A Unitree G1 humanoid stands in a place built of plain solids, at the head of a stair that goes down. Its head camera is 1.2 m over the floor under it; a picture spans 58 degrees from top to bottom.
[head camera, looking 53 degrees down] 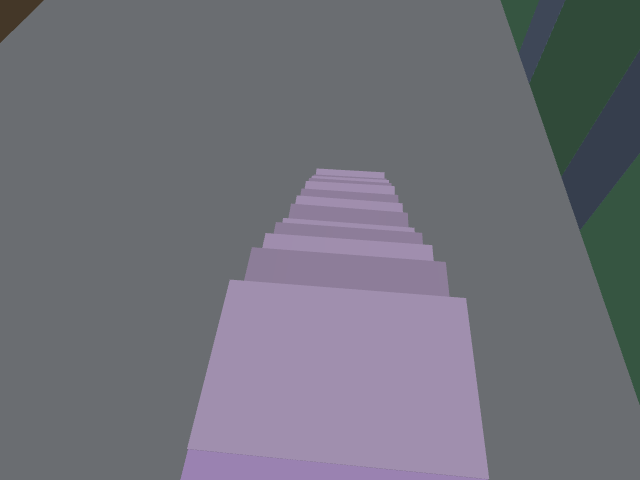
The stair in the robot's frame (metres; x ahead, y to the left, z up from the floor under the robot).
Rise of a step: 0.18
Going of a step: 0.24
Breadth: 0.76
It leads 5 degrees to the right of straight ahead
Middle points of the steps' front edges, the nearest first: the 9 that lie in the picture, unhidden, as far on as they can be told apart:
0.71 -0.08 0.00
0.97 -0.11 -0.18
1.18 -0.13 -0.36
1.40 -0.15 -0.55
1.58 -0.16 -0.73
1.85 -0.19 -0.91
2.09 -0.21 -1.09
2.33 -0.23 -1.27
2.60 -0.26 -1.45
